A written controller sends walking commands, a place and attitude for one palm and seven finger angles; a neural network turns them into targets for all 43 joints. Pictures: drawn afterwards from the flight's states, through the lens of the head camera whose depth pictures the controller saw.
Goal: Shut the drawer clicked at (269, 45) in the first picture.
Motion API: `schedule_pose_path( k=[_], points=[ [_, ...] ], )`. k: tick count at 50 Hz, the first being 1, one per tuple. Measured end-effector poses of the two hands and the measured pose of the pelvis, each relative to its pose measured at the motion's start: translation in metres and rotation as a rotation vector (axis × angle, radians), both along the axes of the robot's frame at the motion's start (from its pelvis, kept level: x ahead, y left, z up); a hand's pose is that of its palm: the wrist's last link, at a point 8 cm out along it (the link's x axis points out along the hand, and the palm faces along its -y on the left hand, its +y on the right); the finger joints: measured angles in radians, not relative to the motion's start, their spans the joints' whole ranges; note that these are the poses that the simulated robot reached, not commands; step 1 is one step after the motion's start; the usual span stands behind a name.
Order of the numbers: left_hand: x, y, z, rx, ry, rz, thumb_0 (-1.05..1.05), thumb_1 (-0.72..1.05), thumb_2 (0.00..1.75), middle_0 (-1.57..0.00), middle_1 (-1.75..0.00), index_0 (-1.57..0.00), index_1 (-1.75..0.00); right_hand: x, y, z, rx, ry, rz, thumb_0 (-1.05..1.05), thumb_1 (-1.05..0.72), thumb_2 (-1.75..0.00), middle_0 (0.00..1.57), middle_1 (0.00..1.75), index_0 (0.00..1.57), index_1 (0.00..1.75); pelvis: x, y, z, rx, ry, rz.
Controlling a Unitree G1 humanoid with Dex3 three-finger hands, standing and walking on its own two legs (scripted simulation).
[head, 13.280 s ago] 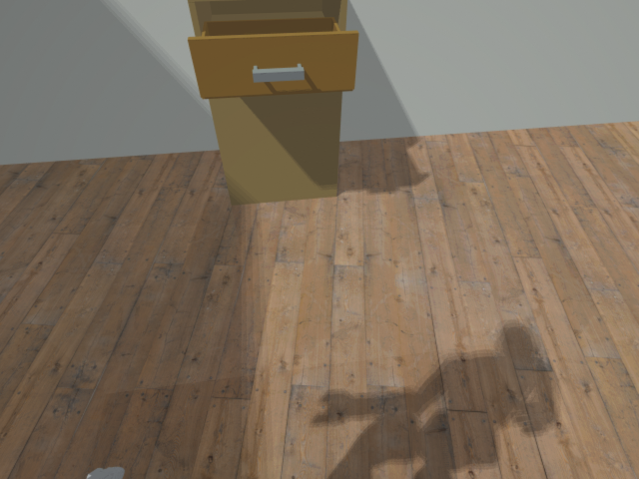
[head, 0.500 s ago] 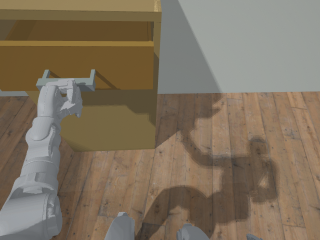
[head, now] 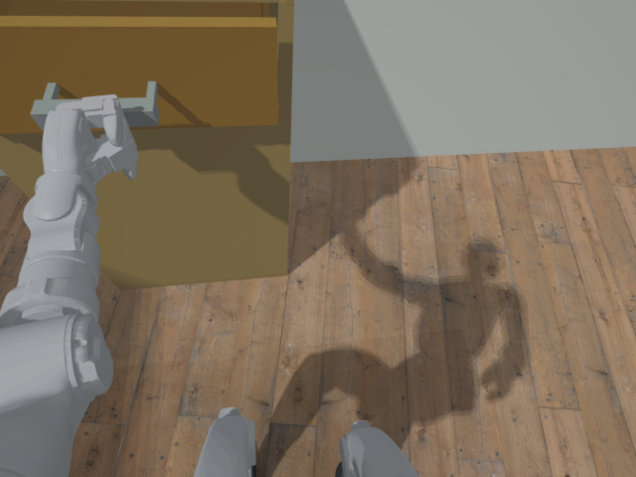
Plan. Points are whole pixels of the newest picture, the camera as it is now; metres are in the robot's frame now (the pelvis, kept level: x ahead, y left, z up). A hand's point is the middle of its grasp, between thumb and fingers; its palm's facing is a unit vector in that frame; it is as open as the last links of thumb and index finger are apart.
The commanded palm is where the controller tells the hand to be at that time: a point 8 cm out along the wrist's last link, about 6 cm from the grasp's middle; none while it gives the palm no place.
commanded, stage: push the drawer shut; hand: left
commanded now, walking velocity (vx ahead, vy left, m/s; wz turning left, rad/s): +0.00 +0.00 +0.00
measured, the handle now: (100, 101) +0.58 +0.25 +0.09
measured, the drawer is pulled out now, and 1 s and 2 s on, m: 0.04 0.00 0.00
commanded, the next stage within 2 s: pull the fist back off the drawer in 0.76 s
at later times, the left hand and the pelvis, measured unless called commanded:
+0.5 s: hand (121, 117) +0.55 +0.22 +0.09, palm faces +0.04 -1.00 -0.05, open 3.1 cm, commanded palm +0.56 +0.24 +0.09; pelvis +0.00 +0.01 -0.01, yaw -1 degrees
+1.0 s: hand (116, 114) +0.55 +0.23 +0.09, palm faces +0.04 -1.00 -0.05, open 3.2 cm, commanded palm +0.57 +0.24 +0.09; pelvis -0.02 +0.02 -0.02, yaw -1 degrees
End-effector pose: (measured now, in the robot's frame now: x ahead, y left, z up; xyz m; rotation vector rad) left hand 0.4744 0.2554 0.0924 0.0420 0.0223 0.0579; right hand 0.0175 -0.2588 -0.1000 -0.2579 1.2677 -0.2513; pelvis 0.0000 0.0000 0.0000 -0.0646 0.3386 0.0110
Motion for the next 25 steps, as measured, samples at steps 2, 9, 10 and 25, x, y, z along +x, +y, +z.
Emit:
schedule_pose_path(
  k=[2,9,10,25],
  points=[
    [0.005,0.000,0.000,0.001,0.002,0.001,0.04,0.82,0.93,-1.40,-1.60,-1.40,-1.60,-0.005,0.000,0.000,-0.003,0.015,-0.005,0.01,-0.90,-0.90,0.20,0.30,0.20,0.30,0.000,0.000,-0.001,-0.002,0.006,-0.001],
    [0.024,0.002,0.001,0.003,0.009,0.000,0.04,0.81,0.92,-1.40,-1.60,-1.40,-1.60,-0.021,-0.001,0.000,-0.017,0.060,-0.026,0.01,-0.90,-0.90,0.20,0.30,0.20,0.30,0.000,0.001,-0.005,-0.009,0.032,-0.008],
    [0.026,0.002,0.001,0.003,0.010,0.000,0.04,0.81,0.92,-1.40,-1.60,-1.40,-1.60,-0.023,-0.001,0.000,-0.019,0.067,-0.030,0.01,-0.90,-0.90,0.20,0.30,0.20,0.30,0.000,0.001,-0.005,-0.010,0.036,-0.008],
    [0.049,0.018,0.000,0.007,0.028,-0.013,0.00,0.65,0.91,-1.40,-1.60,-1.40,-1.60,-0.044,0.008,-0.001,-0.030,0.150,-0.045,0.00,-0.90,-0.90,0.20,0.30,0.20,0.30,-0.001,0.006,-0.012,-0.029,0.080,-0.007]
  ],
)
